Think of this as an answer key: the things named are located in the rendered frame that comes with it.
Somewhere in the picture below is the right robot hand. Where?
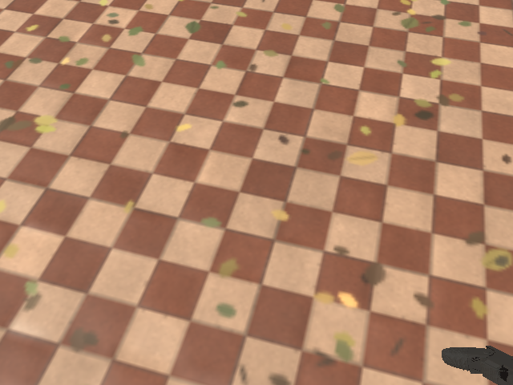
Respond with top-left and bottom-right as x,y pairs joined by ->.
442,346 -> 513,385

